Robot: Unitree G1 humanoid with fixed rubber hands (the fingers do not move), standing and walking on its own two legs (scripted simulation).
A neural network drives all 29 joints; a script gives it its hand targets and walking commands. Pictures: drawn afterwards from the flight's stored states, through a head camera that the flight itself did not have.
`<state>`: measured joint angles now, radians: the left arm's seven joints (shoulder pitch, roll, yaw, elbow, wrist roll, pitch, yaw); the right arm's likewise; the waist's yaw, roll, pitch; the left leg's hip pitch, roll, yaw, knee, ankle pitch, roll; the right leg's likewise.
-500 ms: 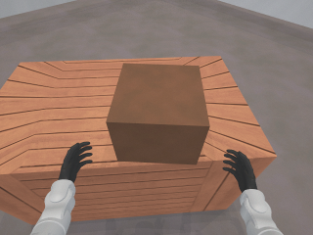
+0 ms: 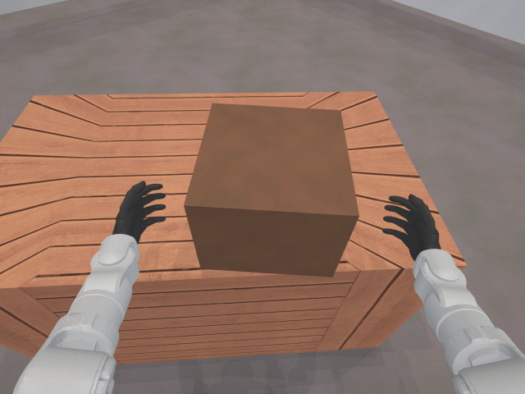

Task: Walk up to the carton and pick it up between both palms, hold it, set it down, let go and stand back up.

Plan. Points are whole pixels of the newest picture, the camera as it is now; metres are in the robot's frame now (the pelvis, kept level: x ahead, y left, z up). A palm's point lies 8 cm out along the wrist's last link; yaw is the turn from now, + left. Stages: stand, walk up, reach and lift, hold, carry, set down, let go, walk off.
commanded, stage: reach and lift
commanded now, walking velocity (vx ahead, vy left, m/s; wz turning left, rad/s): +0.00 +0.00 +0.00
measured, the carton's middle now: (271, 188) +0.53 +0.05 -0.02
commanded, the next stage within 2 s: none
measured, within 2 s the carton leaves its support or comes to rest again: neither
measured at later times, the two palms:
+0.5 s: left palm (134, 181) +0.42 +0.27 +0.09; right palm (421, 193) +0.45 -0.20 +0.09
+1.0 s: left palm (129, 146) +0.46 +0.28 +0.13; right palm (423, 151) +0.49 -0.19 +0.14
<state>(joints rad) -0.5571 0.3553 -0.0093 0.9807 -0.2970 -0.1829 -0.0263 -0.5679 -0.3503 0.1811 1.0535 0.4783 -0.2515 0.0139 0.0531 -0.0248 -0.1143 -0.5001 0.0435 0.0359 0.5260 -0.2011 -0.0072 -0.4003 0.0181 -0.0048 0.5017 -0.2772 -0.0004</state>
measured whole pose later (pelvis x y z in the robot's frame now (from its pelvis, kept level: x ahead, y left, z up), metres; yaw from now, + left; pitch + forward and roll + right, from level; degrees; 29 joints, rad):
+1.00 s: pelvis +0.00 -0.01 -0.01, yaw +0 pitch +23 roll -2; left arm -1.21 0.48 -0.19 1.47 -0.44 -0.13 -0.03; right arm -1.18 -0.41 0.23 1.38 0.55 -0.08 0.01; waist 0.05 -0.04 -0.25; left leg -0.76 0.06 0.01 0.50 -0.15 -0.02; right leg -0.66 0.04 -0.03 0.48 -0.23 -0.02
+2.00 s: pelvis +0.00 +0.00 -0.03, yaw -2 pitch +32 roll -2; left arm -1.15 0.34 -0.12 1.57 -0.36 -0.38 -0.03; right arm -1.11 -0.31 0.14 1.42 0.40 -0.30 0.00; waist 0.06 -0.02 -0.29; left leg -1.02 0.06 0.04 0.66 -0.21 0.00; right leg -0.93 0.02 -0.03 0.65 -0.28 0.00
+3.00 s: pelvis +0.00 +0.01 +0.00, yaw -1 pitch +25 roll -2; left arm -1.05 0.22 0.38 1.49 0.07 -0.47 0.02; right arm -0.96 -0.12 -0.58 1.25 -0.31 -0.41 0.01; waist 0.04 0.00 -0.14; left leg -0.78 0.04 0.03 0.47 -0.13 0.01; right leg -0.68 0.00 -0.05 0.43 -0.20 0.01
